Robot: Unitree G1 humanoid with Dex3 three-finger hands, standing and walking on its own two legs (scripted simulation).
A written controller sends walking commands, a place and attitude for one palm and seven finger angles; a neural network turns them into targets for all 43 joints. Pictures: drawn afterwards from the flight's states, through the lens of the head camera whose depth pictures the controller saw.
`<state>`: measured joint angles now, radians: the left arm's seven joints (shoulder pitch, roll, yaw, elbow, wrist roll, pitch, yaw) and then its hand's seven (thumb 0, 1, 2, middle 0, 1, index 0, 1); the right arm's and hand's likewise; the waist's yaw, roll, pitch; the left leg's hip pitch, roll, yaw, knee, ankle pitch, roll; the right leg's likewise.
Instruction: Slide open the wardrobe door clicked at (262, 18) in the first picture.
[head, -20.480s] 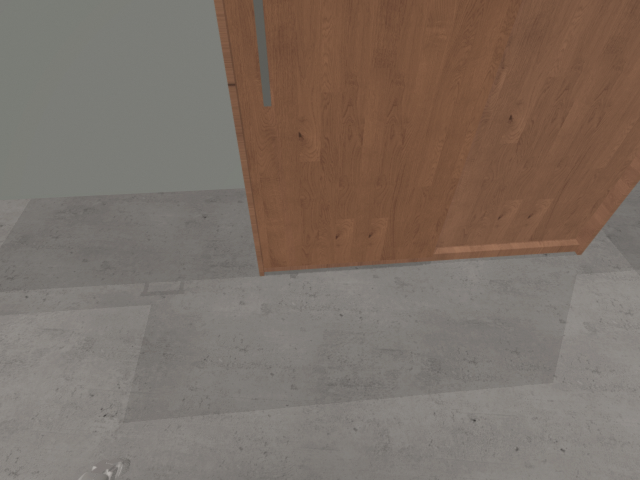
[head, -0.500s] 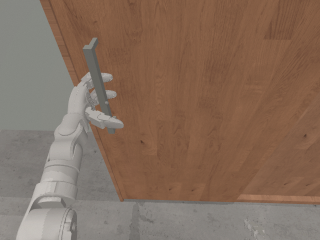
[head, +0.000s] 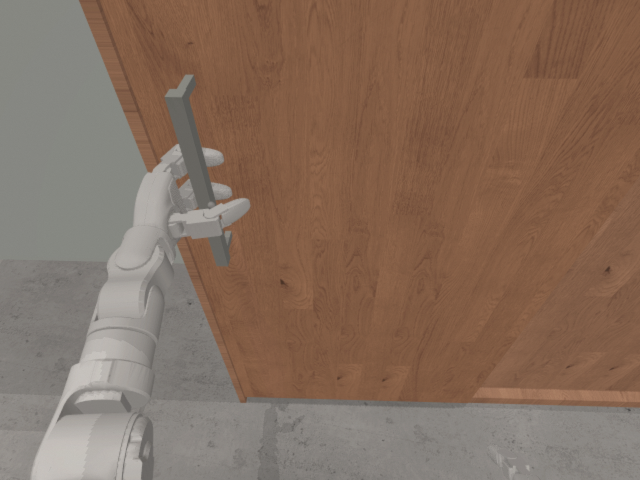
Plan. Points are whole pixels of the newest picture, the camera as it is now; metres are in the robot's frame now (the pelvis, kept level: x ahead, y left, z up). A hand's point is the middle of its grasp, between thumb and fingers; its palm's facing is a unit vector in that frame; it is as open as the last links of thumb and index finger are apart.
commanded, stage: grip the handle and tug to test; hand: left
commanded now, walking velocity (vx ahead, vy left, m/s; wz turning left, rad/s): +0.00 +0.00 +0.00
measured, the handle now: (207, 184) +0.46 +0.17 +0.14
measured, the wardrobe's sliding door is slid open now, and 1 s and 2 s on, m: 0.00 0.00 0.05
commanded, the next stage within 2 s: tug the door sideways, standing still in 0.96 s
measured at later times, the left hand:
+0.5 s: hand (213, 204) +0.41 +0.15 +0.15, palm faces +0.00 -1.00 +0.01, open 5.4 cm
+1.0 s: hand (215, 207) +0.40 +0.15 +0.15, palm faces +0.01 -1.00 -0.01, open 5.7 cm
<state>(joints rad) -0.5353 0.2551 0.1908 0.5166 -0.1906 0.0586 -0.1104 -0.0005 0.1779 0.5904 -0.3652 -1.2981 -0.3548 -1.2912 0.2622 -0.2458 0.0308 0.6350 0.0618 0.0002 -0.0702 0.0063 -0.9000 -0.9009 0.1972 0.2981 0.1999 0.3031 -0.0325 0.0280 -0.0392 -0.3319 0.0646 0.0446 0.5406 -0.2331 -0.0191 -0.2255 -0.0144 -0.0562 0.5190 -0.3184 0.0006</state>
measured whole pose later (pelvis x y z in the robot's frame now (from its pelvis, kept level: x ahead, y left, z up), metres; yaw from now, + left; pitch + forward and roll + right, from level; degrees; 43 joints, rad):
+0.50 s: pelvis +0.01 +0.00 +0.00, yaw +0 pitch +2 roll +0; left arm -0.50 0.25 0.19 0.48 -0.19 0.06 -0.11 0.02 0.75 0.83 -0.40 -1.40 -0.40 -1.38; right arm 0.27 -0.25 0.03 0.63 0.06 0.00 -0.07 0.01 -0.90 -0.90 0.20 0.30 0.20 0.30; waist -0.03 0.03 -0.04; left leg -0.32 0.07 0.05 0.54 -0.24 -0.02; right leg -0.21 -0.01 -0.05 0.51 -0.33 0.00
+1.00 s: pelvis +0.03 +0.00 +0.00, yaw -2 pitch +2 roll +0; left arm -0.30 0.24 0.21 0.21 -0.20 0.14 -0.08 0.02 0.79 0.80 -0.31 -1.40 -0.29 -1.39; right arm 0.25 -0.24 0.02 0.58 0.06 0.00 -0.04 0.01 -0.90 -0.90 0.20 0.30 0.20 0.30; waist -0.03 0.03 -0.07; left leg -0.26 0.07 0.08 0.50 -0.27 -0.03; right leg -0.17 -0.01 -0.02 0.48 -0.34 0.00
